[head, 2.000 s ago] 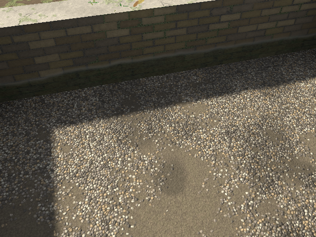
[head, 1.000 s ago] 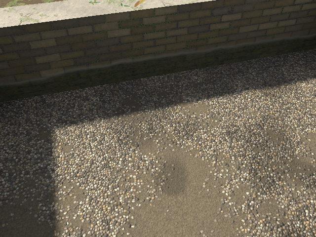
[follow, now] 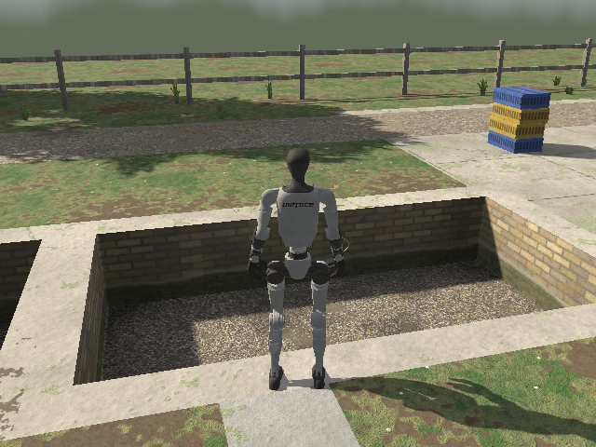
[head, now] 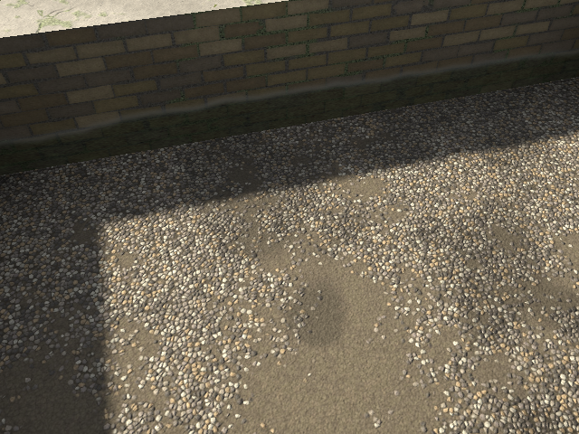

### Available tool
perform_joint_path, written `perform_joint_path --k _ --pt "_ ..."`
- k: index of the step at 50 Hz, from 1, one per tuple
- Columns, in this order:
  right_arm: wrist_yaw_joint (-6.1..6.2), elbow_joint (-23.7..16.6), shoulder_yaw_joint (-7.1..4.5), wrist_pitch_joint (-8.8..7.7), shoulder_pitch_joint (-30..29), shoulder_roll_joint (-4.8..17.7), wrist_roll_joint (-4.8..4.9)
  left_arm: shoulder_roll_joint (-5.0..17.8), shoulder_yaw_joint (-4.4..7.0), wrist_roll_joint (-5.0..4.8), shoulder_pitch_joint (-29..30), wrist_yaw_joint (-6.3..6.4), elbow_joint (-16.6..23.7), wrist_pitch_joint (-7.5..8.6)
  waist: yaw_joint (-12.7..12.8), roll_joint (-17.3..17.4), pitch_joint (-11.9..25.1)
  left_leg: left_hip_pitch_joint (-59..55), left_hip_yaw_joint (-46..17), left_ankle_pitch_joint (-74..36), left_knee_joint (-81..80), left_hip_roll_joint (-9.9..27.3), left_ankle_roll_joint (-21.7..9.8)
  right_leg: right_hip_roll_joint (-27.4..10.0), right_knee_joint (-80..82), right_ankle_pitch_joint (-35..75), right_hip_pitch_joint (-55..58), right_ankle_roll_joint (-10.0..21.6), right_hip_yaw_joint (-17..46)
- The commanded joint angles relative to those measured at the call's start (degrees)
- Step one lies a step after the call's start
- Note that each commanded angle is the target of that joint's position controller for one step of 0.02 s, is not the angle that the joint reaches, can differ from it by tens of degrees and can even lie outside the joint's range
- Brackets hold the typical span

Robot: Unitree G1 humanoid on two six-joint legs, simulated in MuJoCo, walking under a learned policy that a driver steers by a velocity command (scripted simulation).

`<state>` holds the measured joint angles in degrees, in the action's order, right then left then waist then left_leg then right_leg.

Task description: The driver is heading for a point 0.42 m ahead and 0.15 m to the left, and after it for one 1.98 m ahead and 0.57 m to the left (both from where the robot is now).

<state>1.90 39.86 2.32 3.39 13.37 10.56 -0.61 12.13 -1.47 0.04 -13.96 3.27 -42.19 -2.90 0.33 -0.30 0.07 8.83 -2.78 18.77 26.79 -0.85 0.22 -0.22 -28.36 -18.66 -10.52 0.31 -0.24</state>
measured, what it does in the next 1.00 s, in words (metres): stands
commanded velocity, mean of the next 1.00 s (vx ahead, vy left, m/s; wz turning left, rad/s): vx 0.39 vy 0.00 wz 0.00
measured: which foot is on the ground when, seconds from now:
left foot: down 0.00-1.00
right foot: down 0.00-1.00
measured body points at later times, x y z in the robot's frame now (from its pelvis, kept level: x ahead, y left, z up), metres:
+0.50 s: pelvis +0.01 +0.00 -0.02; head +0.01 -0.01 +0.43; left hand +0.14 +0.23 -0.13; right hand +0.13 -0.23 -0.14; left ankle -0.05 +0.13 -0.74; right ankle -0.04 -0.12 -0.74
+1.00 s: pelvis -0.01 +0.00 -0.02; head -0.02 +0.00 +0.43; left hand +0.15 +0.21 -0.11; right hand +0.14 -0.21 -0.12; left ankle -0.05 +0.13 -0.74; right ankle -0.04 -0.12 -0.74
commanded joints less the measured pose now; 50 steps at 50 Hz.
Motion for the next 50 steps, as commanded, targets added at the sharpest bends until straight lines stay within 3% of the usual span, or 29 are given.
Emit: perform_joint_path --k 1,3,6,9,10,11,18,25,30,32,34,43,44,50 --pt "0.05 -3.0 -0.92 -0.37 0.5 4.2 0.16 4.4 1.14 -0.32 -0.5 -0.20 3.3 0.68 0.4 0.1 2.2 -1.0 -1.8 -19.4 -2.8 3.0 -2.3 -3.2 4.5 15.9 0.4 1.6 2.5" --pt "-0.44 -3.0 -0.14 -0.40 0.0 2.3 0.15 3.4 0.43 0.11 0.1 -0.33 3.2 0.51 0.0 0.0 1.9 -1.4 -2.3 -10.9 -5.4 2.3 -1.7 -2.8 7.3 7.9 0.2 0.9 3.2" --pt "-0.53 -2.4 -0.35 -0.62 0.4 3.3 -0.02 4.5 0.67 0.27 0.0 -0.47 2.8 0.59 0.1 0.2 -1.4 0.1 -1.8 -7.3 -4.9 1.4 -2.1 -1.9 7.0 4.8 -1.0 1.2 2.9" --pt "-0.44 -2.6 -0.40 -1.09 0.8 3.4 0.08 4.4 0.66 0.16 0.1 -0.45 3.0 1.04 0.1 0.4 -1.5 0.9 -1.1 -7.1 -2.3 0.6 -2.8 -1.0 4.3 4.2 -1.7 1.9 2.0" --pt "-0.41 -2.7 -0.40 -1.24 0.8 3.4 0.07 4.3 0.64 0.18 0.1 -0.43 3.1 1.18 0.2 0.5 -1.6 1.1 -0.9 -8.1 -1.4 0.5 -2.9 -0.9 3.3 4.8 -2.0 2.0 1.7" --pt "0.38 -2.2 -0.97 -1.30 1.7 4.3 0.67 3.7 0.71 0.09 0.5 -0.13 3.7 1.03 0.3 2.2 -0.8 -0.3 -0.9 -11.8 0.3 0.6 -3.1 -0.5 1.4 7.3 -2.7 2.7 0.8" --pt "1.18 -3.0 -1.28 -1.16 2.7 4.3 0.17 3.3 0.53 0.49 0.5 0.41 5.6 0.94 0.1 1.3 1.4 -1.4 -0.6 -27.9 7.3 1.0 -3.7 0.5 -6.3 18.9 -4.3 2.1 -1.7" --pt "1.30 -4.2 -1.24 -0.82 1.4 4.1 -0.40 3.0 0.39 0.60 1.2 0.33 7.4 0.46 0.5 0.1 3.4 0.3 1.0 -28.6 11.1 0.1 -2.4 -0.1 -9.0 26.2 -3.4 2.4 -1.7" --pt "1.04 -5.0 -1.03 -0.71 0.0 3.5 -0.71 2.7 0.21 0.52 2.5 -0.06 8.6 0.31 0.4 -0.6 3.6 1.4 1.8 -23.0 12.0 -0.3 -1.6 -0.8 -8.6 25.3 -4.8 2.9 -0.9" --pt "0.04 -6.6 -0.37 -0.77 -1.9 2.2 -1.24 2.9 0.11 0.53 3.0 -0.67 8.9 0.87 0.3 -2.4 2.2 4.1 2.5 -16.9 11.7 -0.8 -1.3 -1.8 -6.1 21.2 -5.0 2.9 1.2" --pt "-0.24 -7.0 -0.31 -0.98 -1.9 2.3 -1.30 3.1 0.15 0.53 3.8 -0.92 9.4 1.09 0.0 -2.1 2.3 3.9 2.5 -14.6 11.2 -0.8 -1.1 -2.1 -5.3 18.5 -5.7 3.2 1.8" --pt "-0.72 -8.3 -0.09 -1.80 -2.7 2.0 -0.80 2.0 -0.05 0.66 5.4 -1.33 10.6 1.32 0.0 1.1 1.4 4.2 0.0 -11.5 7.2 0.5 -1.8 -0.7 -4.0 7.9 -6.7 1.3 0.9" --pt "-0.90 -8.2 -0.60 -1.68 -4.1 2.7 -0.28 2.0 0.04 0.20 6.6 -1.58 11.1 1.70 -0.2 2.8 2.4 3.9 -0.2 -8.7 6.7 0.5 -2.0 -0.1 -3.8 5.3 -5.9 1.2 0.7" --pt "-1.23 -8.5 -0.65 -1.71 -4.5 2.3 -0.24 1.8 0.00 0.26 7.2 -1.64 11.6 2.03 -0.2 0.7 0.7 5.4 -0.9 -7.2 6.0 0.4 -2.0 -0.1 -3.4 4.9 -5.6 1.1 0.7"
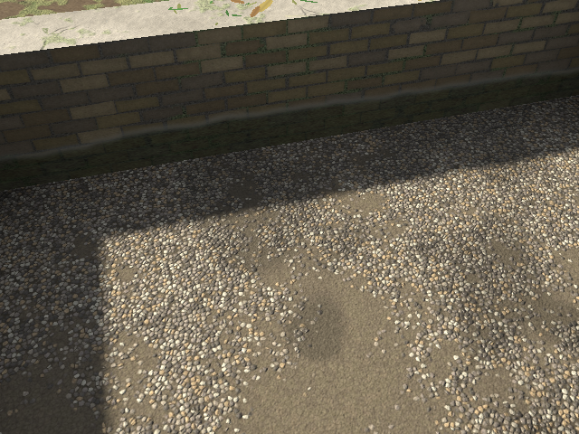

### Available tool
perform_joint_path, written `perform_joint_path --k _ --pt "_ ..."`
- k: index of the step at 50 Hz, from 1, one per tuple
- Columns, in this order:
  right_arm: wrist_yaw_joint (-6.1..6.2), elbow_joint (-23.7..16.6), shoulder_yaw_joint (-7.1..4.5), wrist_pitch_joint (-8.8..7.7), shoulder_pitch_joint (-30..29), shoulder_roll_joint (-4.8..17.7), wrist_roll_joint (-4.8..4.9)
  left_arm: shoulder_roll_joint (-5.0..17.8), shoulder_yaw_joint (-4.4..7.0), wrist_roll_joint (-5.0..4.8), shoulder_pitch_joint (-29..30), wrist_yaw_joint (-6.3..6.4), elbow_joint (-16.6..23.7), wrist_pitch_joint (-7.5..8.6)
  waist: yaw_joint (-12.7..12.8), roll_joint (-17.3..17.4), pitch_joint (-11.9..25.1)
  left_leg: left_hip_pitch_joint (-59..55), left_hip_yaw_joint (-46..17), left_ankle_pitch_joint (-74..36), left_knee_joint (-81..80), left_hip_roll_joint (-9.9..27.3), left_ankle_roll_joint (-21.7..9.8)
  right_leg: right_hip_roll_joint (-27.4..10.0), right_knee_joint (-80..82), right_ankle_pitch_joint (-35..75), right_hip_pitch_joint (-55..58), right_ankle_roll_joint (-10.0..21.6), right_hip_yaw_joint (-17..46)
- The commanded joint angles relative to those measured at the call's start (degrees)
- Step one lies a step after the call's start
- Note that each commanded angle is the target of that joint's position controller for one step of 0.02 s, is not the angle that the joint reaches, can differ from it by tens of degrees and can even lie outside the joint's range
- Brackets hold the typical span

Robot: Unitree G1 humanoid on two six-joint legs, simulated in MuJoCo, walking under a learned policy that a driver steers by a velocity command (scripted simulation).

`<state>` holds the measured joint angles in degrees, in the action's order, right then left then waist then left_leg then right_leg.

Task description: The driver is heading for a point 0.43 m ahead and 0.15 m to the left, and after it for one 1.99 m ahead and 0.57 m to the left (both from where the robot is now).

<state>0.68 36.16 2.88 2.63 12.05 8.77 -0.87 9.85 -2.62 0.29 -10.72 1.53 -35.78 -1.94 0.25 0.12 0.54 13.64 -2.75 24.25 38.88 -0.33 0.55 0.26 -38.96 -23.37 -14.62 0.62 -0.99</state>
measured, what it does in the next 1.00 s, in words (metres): stands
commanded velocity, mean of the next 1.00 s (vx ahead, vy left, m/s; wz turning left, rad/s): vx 0.34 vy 0.00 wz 0.00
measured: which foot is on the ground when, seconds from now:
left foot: down 0.00-1.00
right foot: down 0.00-1.00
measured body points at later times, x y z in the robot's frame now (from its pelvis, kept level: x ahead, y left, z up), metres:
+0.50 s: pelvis +0.01 +0.00 +0.00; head +0.01 +0.00 +0.45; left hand +0.16 +0.22 -0.10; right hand +0.16 -0.20 -0.11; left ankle -0.04 +0.13 -0.72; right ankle -0.03 -0.11 -0.72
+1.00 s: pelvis +0.02 +0.00 +0.02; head +0.03 +0.00 +0.47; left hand +0.12 +0.24 -0.11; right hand +0.14 -0.22 -0.10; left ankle -0.04 +0.13 -0.72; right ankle -0.03 -0.11 -0.72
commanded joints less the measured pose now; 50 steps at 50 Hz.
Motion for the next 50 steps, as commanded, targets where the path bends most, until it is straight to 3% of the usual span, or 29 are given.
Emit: perform_joint_path --k 1,7,8,13,25,30,34,41,43,44,50 --pt "-0.04 -4.8 -1.25 -1.01 -3.1 4.0 0.00 4.1 1.18 -0.02 4.0 0.11 5.2 1.11 -0.1 0.2 0.3 0.5 -0.9 -12.9 -6.0 -0.2 -2.4 -0.6 7.1 9.8 -1.4 0.8 1.5" --pt "-0.15 -4.8 -1.52 -1.22 -2.8 4.3 0.02 4.4 1.38 -0.13 4.3 0.19 5.3 1.27 -0.2 0.1 0.7 -0.2 -0.8 -15.6 -5.6 -0.3 -2.5 -0.6 6.5 11.3 -0.7 1.0 1.3" --pt "0.03 -4.9 -1.05 -1.40 -1.5 3.6 -0.47 4.3 1.33 0.38 3.1 0.46 4.8 0.94 0.0 -1.3 -0.1 0.0 -0.9 -18.3 -5.5 -0.3 -2.4 -1.0 6.0 13.7 -1.2 0.9 1.2" --pt "0.18 -5.0 -1.26 -1.62 -1.2 4.1 -0.35 4.5 1.55 0.36 2.6 0.59 4.4 0.81 0.0 0.3 1.7 -1.7 -0.6 -21.7 -5.0 -0.2 -2.6 -0.9 4.8 15.6 -0.4 0.7 0.8" --pt "0.47 -4.5 -1.34 -1.03 -0.1 4.2 -0.29 4.6 1.61 0.53 0.7 0.76 3.2 0.82 0.0 0.1 2.7 -2.5 0.0 -24.3 -3.7 -0.4 -2.6 -1.0 3.8 19.2 0.3 1.2 0.6" --pt "0.47 -3.0 -1.16 -0.83 1.2 3.7 -0.20 4.7 1.42 0.30 -1.4 0.96 1.6 0.58 0.1 -0.2 -0.2 -1.4 -1.1 -20.2 -6.0 0.1 -2.6 -1.9 6.8 14.8 -0.8 1.4 2.1" --pt "0.46 -1.6 -1.15 -0.98 1.3 4.0 0.10 5.1 1.44 0.07 -2.0 1.03 -0.1 0.63 0.2 -0.1 -1.7 -3.0 -2.7 -24.1 -10.5 1.3 -2.0 -2.9 11.0 18.1 0.6 0.5 3.3" --pt "0.88 0.4 -1.51 -0.88 2.0 4.9 0.91 6.3 2.04 -0.72 -3.6 1.53 -2.6 0.63 0.2 -0.1 2.3 -7.8 -2.5 -32.2 -13.1 2.1 -1.8 -3.5 13.1 27.0 5.9 0.3 3.3" --pt "1.97 1.7 -1.87 -0.91 3.5 5.6 1.50 6.1 2.09 -1.10 -4.4 2.16 -3.2 0.26 0.3 1.2 3.4 -9.8 -2.7 -38.3 -13.1 2.9 -1.6 -3.6 13.5 29.3 5.9 0.6 2.9" --pt "1.43 0.7 -1.59 -0.69 2.0 5.1 1.09 6.8 2.25 -0.97 -4.2 2.03 -3.3 0.35 0.1 -0.7 2.9 -8.7 -2.2 -35.0 -13.2 2.4 -1.9 -3.3 13.4 28.0 6.1 0.2 2.7" --pt "1.08 0.2 -1.58 0.03 1.4 5.7 0.65 7.1 2.46 -0.53 -3.9 1.97 -2.9 -0.30 0.1 -0.4 2.7 -6.0 -1.5 -31.2 -13.0 2.1 -2.2 -3.6 12.9 27.9 5.7 1.2 2.8"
